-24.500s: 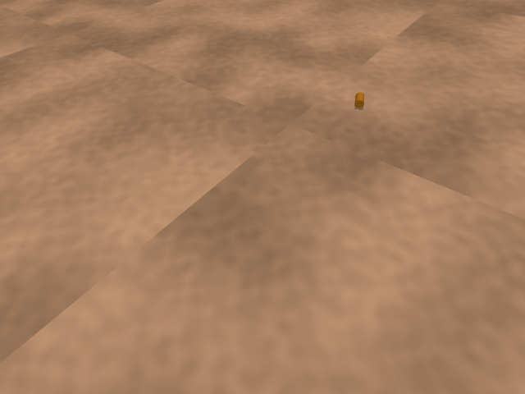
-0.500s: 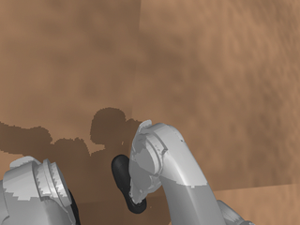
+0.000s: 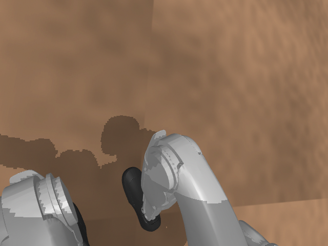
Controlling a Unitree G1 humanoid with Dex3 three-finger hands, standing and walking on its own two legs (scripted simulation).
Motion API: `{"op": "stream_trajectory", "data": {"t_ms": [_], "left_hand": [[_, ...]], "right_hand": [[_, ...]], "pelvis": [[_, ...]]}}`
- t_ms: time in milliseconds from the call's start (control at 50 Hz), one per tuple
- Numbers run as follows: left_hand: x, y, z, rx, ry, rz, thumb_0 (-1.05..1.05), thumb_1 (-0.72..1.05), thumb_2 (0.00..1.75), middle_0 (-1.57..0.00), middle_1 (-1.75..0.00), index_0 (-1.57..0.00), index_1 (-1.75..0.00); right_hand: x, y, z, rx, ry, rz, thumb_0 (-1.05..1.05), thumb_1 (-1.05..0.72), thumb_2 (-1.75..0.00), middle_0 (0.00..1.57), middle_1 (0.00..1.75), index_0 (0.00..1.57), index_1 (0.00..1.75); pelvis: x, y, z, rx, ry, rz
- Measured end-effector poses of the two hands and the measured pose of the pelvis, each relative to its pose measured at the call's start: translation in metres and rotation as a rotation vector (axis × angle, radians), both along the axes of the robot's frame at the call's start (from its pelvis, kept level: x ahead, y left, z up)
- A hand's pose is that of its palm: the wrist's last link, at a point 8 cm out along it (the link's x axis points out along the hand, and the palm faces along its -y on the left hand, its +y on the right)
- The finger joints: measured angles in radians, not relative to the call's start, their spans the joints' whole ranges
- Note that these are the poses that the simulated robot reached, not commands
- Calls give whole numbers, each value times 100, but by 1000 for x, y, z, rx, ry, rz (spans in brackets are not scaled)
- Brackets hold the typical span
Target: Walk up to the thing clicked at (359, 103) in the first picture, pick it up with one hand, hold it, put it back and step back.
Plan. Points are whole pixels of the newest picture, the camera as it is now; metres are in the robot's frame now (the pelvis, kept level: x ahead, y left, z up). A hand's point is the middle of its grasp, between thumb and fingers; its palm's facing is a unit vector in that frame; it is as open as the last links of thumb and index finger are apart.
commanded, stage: close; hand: left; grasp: from above
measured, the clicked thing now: out of the picture +0.45 +0.36 -0.28
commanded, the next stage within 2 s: settle in 0.38 s
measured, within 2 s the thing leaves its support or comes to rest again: leaves its support in 0.78 s
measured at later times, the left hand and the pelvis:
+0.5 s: hand out of the picture +0.43 +0.37 -0.26, palm faces -0.44 -0.16 -0.88, open 8.6 cm; pelvis +0.00 +0.00 +0.00, yaw +0 degrees
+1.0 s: hand out of the picture +0.44 +0.39 -0.21, palm faces -0.40 -0.15 -0.90, open 8.6 cm; pelvis +0.00 +0.00 +0.01, yaw +1 degrees
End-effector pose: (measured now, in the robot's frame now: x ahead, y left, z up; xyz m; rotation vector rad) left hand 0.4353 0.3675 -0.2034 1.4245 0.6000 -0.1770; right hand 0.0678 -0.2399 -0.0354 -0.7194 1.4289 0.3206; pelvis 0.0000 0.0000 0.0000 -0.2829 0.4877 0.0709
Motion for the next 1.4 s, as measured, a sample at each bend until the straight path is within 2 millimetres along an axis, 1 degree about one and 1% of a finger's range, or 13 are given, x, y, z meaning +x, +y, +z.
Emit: {"op": "stream_trajectory", "data": {"t_ms": [360, 520, 660, 780, 900, 1060, 1140, 1240, 1400], "left_hand": [[3, 1, 1, 3, -13, 7, 1, 24, 21, -81, -37, -86, -32], [4, 1, 1, 7, -16, 18, 2, 23, 19, -84, -34, -89, -29], [4, 3, 1, 2, -8, 36, 2, 21, 19, -86, -31, -92, -26], [5, 7, 7, 4, -14, 40, 2, 20, 19, -88, -29, -94, -24], [6, 16, 24, 21, -40, 40, 2, 19, 18, -90, -26, -95, -22], [4, 22, 63, 38, -56, 29, 2, 19, 17, -91, -24, -97, -20], [0, 20, 79, 42, -30, 25, 2, 19, 17, -92, -22, -97, -19], [-4, 12, 93, 33, -11, -4, 2, 19, 16, -93, -20, -98, -17], [-3, 6, 111, 38, -22, -44, 2, 21, 13, -94, -16, -98, -14]], "right_hand": [[6, 2, 0, 3, -25, 19, 0, -90, -90, 20, 30, 20, 30], [4, 3, -1, 8, -24, 16, 0, -90, -90, 20, 30, 20, 30], [2, 1, 0, 1, -21, -1, 0, -91, -91, 20, 30, 20, 30], [2, -1, 1, -6, -15, -18, 0, -91, -91, 20, 30, 20, 30], [6, -6, 1, -7, -18, -41, 0, -91, -91, 20, 30, 20, 30], [21, -14, -3, 8, -55, -82, 0, -91, -91, 20, 30, 20, 30], [28, -17, -5, 18, -83, -103, 0, -91, -91, 20, 30, 20, 30], [33, -18, -7, 29, -104, -114, 0, -91, -91, 20, 30, 20, 30], [31, -19, -11, 22, -109, -145, 0, -91, -91, 20, 30, 20, 30]], "pelvis": [[0, 1, -1, -1, 1, 0], [-1, 1, -2, 1, 0, -1], [0, 1, -2, 0, 5, -1], [1, 1, 0, 1, 17, 3], [3, 1, 3, 5, 35, 9], [5, 1, 9, 20, 71, 24], [3, 0, 14, 31, 79, 32], [-1, -2, 18, 45, 83, 41], [-3, -5, 22, 63, 91, 54]]}}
